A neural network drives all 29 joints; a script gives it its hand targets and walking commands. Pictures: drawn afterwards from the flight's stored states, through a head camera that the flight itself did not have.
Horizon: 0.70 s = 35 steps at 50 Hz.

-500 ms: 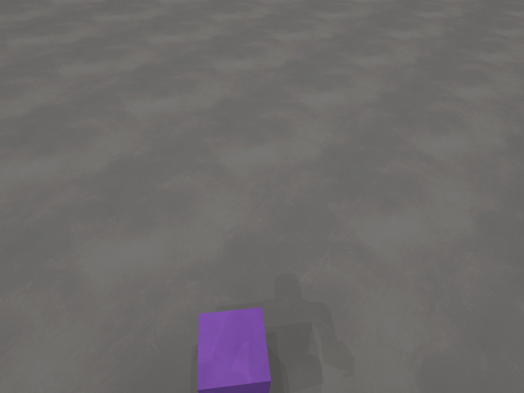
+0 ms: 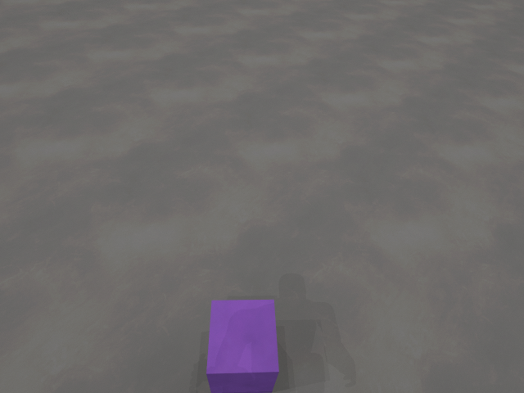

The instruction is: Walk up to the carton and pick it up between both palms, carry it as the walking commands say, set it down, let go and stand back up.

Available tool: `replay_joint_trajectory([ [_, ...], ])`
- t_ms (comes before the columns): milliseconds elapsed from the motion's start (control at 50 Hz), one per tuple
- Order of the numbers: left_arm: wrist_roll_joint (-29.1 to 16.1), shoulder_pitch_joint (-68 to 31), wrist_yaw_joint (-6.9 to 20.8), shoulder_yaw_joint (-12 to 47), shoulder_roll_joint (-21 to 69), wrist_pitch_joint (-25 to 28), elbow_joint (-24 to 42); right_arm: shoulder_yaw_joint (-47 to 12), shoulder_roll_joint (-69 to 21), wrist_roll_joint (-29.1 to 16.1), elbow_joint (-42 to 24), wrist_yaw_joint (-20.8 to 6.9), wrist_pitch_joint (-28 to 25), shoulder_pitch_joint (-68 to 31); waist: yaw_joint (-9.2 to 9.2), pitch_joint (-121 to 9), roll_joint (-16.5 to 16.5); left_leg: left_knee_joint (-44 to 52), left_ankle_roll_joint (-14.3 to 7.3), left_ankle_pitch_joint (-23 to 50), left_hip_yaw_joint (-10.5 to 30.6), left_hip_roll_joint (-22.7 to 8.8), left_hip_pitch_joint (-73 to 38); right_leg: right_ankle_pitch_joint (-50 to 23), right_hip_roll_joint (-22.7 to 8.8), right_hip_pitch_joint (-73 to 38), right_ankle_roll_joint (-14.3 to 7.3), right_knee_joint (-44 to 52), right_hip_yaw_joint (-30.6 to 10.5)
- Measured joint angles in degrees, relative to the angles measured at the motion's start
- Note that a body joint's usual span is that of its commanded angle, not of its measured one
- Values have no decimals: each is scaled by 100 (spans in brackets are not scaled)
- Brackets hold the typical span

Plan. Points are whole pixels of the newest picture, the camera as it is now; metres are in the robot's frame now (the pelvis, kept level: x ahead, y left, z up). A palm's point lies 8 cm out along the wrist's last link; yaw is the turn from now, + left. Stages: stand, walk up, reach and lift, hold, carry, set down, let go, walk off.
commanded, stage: stand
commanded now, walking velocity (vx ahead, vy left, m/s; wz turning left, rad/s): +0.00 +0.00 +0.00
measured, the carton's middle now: (242, 347) +0.39 +0.04 -0.63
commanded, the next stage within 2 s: none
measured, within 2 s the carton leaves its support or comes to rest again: neither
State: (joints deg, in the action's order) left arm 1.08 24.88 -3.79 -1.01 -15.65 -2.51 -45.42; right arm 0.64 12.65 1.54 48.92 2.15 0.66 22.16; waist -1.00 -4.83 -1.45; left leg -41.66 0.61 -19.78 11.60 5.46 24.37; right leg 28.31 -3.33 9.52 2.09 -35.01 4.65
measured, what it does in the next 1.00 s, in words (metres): stands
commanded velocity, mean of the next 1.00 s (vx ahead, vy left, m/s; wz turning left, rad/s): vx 0.00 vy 0.00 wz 0.00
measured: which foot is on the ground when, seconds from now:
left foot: down 0.00-1.00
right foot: down 0.00-1.00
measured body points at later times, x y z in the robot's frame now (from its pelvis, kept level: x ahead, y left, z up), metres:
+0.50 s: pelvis -0.01 -0.01 +0.01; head +0.00 +0.01 +0.46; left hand -0.05 +0.24 -0.14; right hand +0.01 -0.25 -0.14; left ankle +0.02 +0.13 -0.72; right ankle -0.11 -0.13 -0.72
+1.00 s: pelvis -0.02 -0.02 +0.00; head -0.02 +0.00 +0.45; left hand -0.06 +0.22 -0.15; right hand -0.01 -0.25 -0.14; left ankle +0.02 +0.13 -0.72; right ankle -0.11 -0.13 -0.72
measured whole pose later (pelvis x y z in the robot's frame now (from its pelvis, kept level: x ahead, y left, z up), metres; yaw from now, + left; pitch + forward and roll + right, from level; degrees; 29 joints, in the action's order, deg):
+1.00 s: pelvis -0.02 -0.02 +0.00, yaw +2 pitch +0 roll -1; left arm 0.8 23.2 -3.4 -1.5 -10.9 -2.1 -57.3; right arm -0.1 8.5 0.8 58.3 3.1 1.3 20.5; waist -1.1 0.1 -0.8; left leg -38.7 2.3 -17.0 14.4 4.6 20.8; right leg 26.5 -2.0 5.7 0.5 -32.7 7.3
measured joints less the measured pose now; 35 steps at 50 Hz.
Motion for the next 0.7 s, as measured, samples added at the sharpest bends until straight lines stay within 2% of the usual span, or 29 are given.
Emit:
replay_joint_trajectory([
  [100, -16, 29, 6, -36, -31, 10, -127, -42, -97, 16, 94, -34, 32, 27, 29, 65, -5, 212, 22, 180, 82, 20, -10, -120, -10, -3, -41, 144, 80],
  [180, -5, 106, 32, -45, 6, 60, -276, -49, -115, -19, 187, -31, 15, 21, -16, 119, 35, 351, 52, 292, 139, 11, -84, -223, 3, -90, -25, 285, 134],
  [700, -37, 20, 60, -33, 385, 32, -934, -89, -296, -91, 686, 86, 28, -130, -37, 364, 67, 218, 97, 160, 249, 4, -299, -106, 49, -379, -81, 237, 252],
])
